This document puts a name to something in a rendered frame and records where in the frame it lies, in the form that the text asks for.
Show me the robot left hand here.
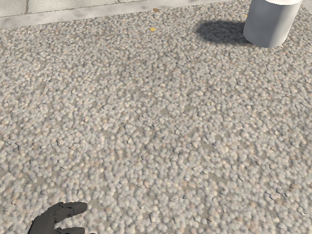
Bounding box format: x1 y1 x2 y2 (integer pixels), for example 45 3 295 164
27 202 96 234

